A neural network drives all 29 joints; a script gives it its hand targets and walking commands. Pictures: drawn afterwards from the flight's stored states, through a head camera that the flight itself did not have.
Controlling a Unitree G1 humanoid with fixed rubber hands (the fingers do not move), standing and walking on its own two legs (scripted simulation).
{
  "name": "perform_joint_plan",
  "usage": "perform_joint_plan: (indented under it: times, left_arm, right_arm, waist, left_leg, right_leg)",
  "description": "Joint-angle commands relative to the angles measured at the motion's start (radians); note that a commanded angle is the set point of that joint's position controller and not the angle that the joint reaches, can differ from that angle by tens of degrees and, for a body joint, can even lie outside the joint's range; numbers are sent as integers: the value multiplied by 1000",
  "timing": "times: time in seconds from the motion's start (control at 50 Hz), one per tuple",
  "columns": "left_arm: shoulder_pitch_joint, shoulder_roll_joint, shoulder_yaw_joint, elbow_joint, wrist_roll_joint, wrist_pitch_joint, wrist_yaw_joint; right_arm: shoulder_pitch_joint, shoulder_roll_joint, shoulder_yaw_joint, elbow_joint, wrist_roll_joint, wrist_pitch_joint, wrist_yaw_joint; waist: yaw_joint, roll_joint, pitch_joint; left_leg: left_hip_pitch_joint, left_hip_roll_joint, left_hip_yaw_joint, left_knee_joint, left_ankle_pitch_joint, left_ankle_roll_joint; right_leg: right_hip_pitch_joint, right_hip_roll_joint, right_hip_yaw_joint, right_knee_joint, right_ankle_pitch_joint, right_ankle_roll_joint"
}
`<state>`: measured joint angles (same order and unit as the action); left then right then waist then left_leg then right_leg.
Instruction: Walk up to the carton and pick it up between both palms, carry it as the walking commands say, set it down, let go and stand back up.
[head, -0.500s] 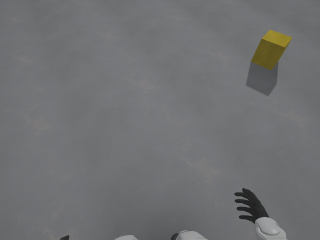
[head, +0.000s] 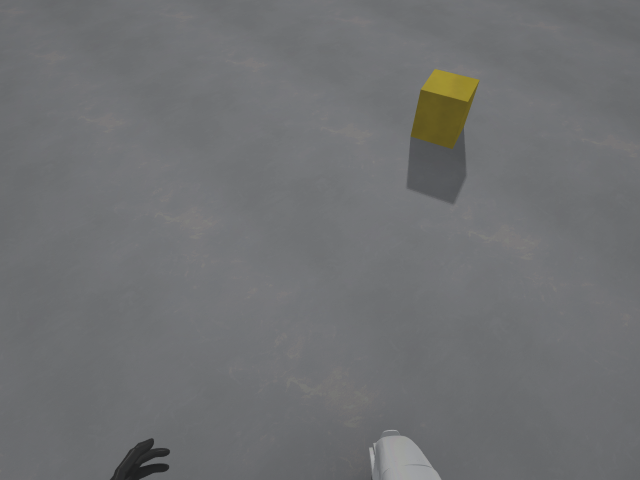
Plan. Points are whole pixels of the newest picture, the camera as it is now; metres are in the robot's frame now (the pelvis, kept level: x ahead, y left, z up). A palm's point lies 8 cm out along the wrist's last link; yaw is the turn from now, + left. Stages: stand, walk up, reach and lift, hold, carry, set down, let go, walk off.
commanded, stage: walk up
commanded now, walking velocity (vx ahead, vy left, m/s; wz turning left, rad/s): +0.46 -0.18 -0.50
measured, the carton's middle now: (443, 109) +1.69 -0.62 -0.60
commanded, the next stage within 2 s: none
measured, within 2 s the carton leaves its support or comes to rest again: neither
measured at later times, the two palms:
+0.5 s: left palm (241, 300) +0.39 +0.13 -0.08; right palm out of the picture +0.15 -0.37 -0.04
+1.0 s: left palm (291, 206) +0.59 +0.05 -0.08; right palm (591, 227) +0.50 -0.48 -0.05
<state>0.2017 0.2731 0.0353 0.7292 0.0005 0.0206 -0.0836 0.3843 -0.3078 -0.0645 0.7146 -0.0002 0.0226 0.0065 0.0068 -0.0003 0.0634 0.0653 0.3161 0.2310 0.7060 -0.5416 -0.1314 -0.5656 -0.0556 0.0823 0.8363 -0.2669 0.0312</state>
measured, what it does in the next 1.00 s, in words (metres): walks ahead: left foot, then right foot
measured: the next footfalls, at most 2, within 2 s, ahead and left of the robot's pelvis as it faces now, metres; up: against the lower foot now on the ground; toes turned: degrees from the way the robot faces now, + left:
left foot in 0.24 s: +0.16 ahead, +0.06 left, +0.00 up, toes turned -1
right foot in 0.62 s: +0.44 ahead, -0.33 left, +0.00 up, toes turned -10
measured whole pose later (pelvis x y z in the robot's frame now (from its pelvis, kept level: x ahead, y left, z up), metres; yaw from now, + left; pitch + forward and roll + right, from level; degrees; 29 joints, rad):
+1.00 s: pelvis +0.46 -0.18 +0.04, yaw -14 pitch -1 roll -1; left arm 0.28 0.27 0.03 0.81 0.00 -0.02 -0.02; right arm 0.21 -0.29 -0.05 0.74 0.00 -0.02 0.03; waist -0.01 -0.01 0.06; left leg -0.35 0.05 0.10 0.59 -0.21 0.00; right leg -0.31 0.00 0.06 0.75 -0.36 0.02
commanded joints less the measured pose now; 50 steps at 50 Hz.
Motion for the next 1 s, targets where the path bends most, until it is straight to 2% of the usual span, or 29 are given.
perform_joint_plan:
  times: [0.0,0.04,0.08,0.12,0.14,0.16,0.18,0.2,0.22,0.24,0.28,0.32,0.36,0.46,0.52,0.56,0.58,0.6,0.62,0.64,0.68,0.72,0.8,0.86,0.88,0.9,0.92,0.94,0.98]
  left_arm:
    - [254,311,83,39,24,-51,67]
    - [180,220,55,51,20,-62,75]
    - [140,181,49,33,42,-57,68]
    - [114,170,44,3,54,-42,62]
    - [79,161,43,-11,53,-33,57]
    - [13,147,40,-36,47,-28,55]
    - [-66,113,30,-59,41,-35,57]
    - [-71,35,13,-65,45,-45,59]
    - [-16,11,10,-73,44,-50,62]
    - [16,29,16,-69,60,-46,66]
    - [-41,78,32,-80,55,-41,48]
    - [-24,69,33,-46,48,-27,23]
    - [-5,55,27,-39,46,-24,13]
    - [-198,29,2,-75,34,-33,-3]
    - [-38,79,9,-10,34,-50,23]
    - [249,139,23,112,42,-55,53]
    - [394,230,43,156,49,-56,63]
    - [450,316,76,174,56,-58,76]
    - [386,347,77,138,41,-59,79]
    - [257,312,75,107,35,-63,88]
    - [133,210,52,84,32,-76,82]
    - [120,160,46,80,36,-78,76]
    - [117,177,48,66,52,-62,83]
    - [10,159,45,37,42,-54,83]
    - [6,133,42,37,46,-55,85]
    - [2,102,37,34,47,-63,86]
    - [-31,43,20,0,51,-73,86]
    - [-15,32,18,-7,62,-64,89]
    - [-43,79,28,-9,57,-57,74]
  right_arm:
    - [-169,-67,-33,-87,-20,-36,29]
    - [-190,-66,-32,-45,-12,-42,36]
    - [-175,-79,-32,-26,-6,-30,30]
    - [-192,-61,-19,-25,4,-21,16]
    - [-183,-47,-10,-8,12,-23,11]
    - [-90,-46,-8,18,18,-32,4]
    - [45,-76,-22,63,23,-42,-5]
    - [151,-131,-43,107,9,-47,-19]
    - [149,-203,-62,105,6,-48,-26]
    - [72,-222,-62,87,8,-50,-26]
    - [30,-154,-42,64,-9,-65,-18]
    - [-3,-107,-25,48,-19,-79,-7]
    - [4,-105,-24,19,-12,-78,-1]
    - [38,-147,-27,9,-3,-76,5]
    - [14,-168,-23,26,11,-59,17]
    - [-40,-173,-38,26,15,-54,18]
    - [-50,-149,-44,7,10,-54,18]
    - [-53,-50,-23,-43,-6,-56,23]
    - [-22,-31,-15,-78,-16,-50,28]
    - [-27,-61,-21,-62,-22,-48,32]
    - [-52,-45,-16,-17,-15,-48,36]
    - [-44,-43,-15,6,-16,-36,38]
    - [-152,-17,-1,7,-15,-25,40]
    - [-77,5,4,50,7,-37,43]
    - [-15,-19,-5,79,11,-45,35]
    - [85,-76,-23,112,7,-54,24]
    - [193,-169,-47,142,-9,-62,12]
    - [158,-217,-53,124,-14,-64,13]
    - [48,-160,-36,84,-14,-67,21]
  waist:
    - [94,-413,-72]
    - [38,-237,-87]
    - [18,-289,-168]
    - [16,-305,-144]
    - [-9,-260,-122]
    - [-78,-211,-109]
    - [-168,-90,-129]
    - [-214,197,-161]
    - [-185,289,-156]
    - [-133,235,-120]
    - [-99,56,-36]
    - [-68,93,-2]
    - [-54,167,-26]
    - [-71,201,68]
    - [9,241,-85]
    - [136,108,-224]
    - [201,-57,-291]
    - [189,-386,-247]
    - [128,-439,-212]
    - [90,-308,-96]
    - [33,-211,17]
    - [9,-231,-41]
    - [15,-201,-28]
    - [-67,-193,-40]
    - [-101,-137,-72]
    - [-154,-13,-141]
    - [-209,253,-194]
    - [-164,268,-129]
    - [-114,103,-54]
  left_leg:
    - [-696,-246,-258,651,-160,77]
    - [-554,-225,-253,485,-69,90]
    - [-364,-271,-196,289,-109,83]
    - [-296,-301,-160,153,-151,77]
    - [-209,-309,-158,38,-123,82]
    - [5,-304,-145,-155,24,87]
    - [255,-234,-171,-332,252,74]
    - [371,-7,-430,-415,316,78]
    - [351,244,-605,-454,299,112]
    - [284,277,-644,-472,308,172]
    - [100,167,-546,-446,361,173]
    - [86,62,-366,-441,499,120]
    - [131,8,-202,-407,739,146]
    - [-35,-35,-76,-488,669,183]
    - [-34,-100,-9,-306,780,208]
    - [-99,-159,21,93,833,179]
    - [-303,-188,-10,363,532,165]
    - [-563,-312,-89,582,-61,147]
    - [-677,-344,-237,654,-118,138]
    - [-682,-283,-286,640,-21,131]
    - [-564,-246,-245,508,60,133]
    - [-426,-246,-208,330,40,126]
    - [-381,-262,-181,122,24,114]
    - [-86,-276,-143,-175,301,90]
    - [26,-274,-134,-249,347,88]
    - [175,-178,-244,-337,255,113]
    - [245,57,-531,-456,48,172]
    - [117,174,-650,-544,-113,221]
    - [-6,96,-582,-534,-123,253]
  right_leg:
    - [453,-142,712,-565,-48,-264]
    - [365,-106,501,-514,49,-214]
    - [235,-38,387,-516,55,-163]
    - [150,-50,370,-518,125,-202]
    - [76,-64,371,-485,158,-205]
    - [-68,-33,300,-429,177,-154]
    - [-235,9,191,-313,147,-93]
    - [-358,70,120,-62,-167,-85]
    - [-422,48,7,177,-152,-38]
    - [-423,1,13,281,-136,-14]
    - [-343,-33,4,328,3,-2]
    - [-296,-23,-38,342,53,-8]
    - [-295,5,-105,328,46,-6]
    - [-116,17,-200,-46,116,-9]
    - [151,66,-268,-151,32,-36]
    - [463,125,-278,-248,57,-42]
    - [682,43,-109,-239,31,-77]
    - [757,-169,343,-344,50,-137]
    - [711,-275,777,-545,-55,-210]
    - [564,-268,802,-610,-124,-242]
    - [317,-194,510,-570,-18,-192]
    - [225,-139,358,-560,52,-145]
    - [152,-156,300,-579,-23,-200]
    - [8,-92,167,-516,-87,-140]
    - [-25,-58,111,-435,-65,-104]
    - [-106,-10,30,-262,-45,-65]
    - [-249,65,-74,71,-210,-41]
    - [-278,8,-61,245,-251,-33]
    - [-257,-40,-45,315,-143,-23]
